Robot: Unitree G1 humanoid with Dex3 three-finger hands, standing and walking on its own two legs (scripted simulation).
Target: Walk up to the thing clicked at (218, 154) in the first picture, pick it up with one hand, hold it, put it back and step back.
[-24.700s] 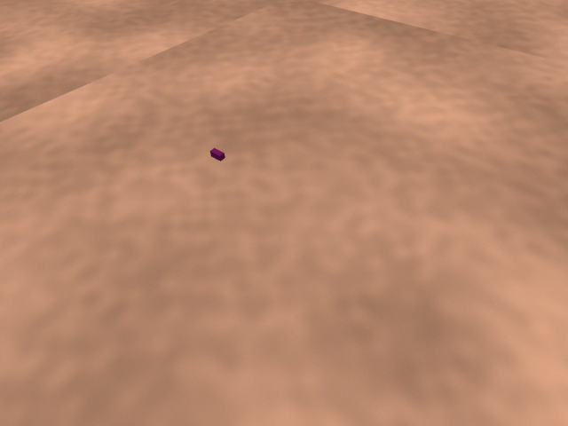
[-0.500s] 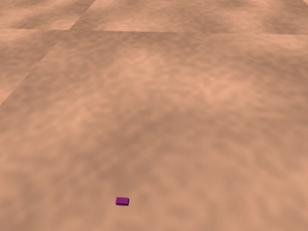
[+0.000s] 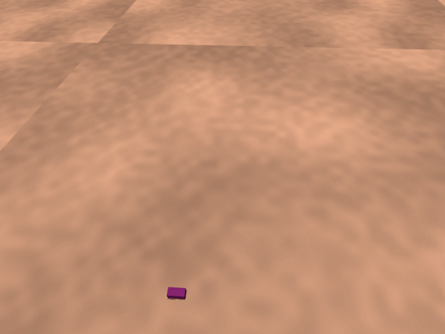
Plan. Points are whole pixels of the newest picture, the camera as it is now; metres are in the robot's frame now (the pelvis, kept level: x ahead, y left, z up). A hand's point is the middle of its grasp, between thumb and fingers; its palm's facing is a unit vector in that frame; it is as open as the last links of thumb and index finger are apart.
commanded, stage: stand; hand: left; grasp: from above
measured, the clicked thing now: (176, 293) +0.44 +0.24 -0.77
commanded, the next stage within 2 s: rise first in 1.40 s
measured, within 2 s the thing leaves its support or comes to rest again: neither
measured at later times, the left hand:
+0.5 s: hand out of the picture +0.06 +0.25 -0.16, palm faces -0.02 -0.94 -0.34, open 7.4 cm
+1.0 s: hand out of the picture +0.08 +0.26 -0.16, palm faces -0.02 -0.94 -0.34, open 7.4 cm
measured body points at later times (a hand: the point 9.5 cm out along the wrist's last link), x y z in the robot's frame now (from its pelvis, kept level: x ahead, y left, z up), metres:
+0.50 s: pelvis +0.00 +0.00 +0.00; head +0.01 +0.00 +0.45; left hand +0.07 +0.30 -0.13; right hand +0.07 -0.30 -0.14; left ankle +0.01 +0.14 -0.75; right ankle -0.01 -0.12 -0.75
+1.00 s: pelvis +0.01 +0.00 +0.00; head +0.02 +0.00 +0.45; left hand +0.08 +0.31 -0.13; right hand +0.08 -0.30 -0.14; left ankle +0.01 +0.14 -0.75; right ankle -0.01 -0.12 -0.75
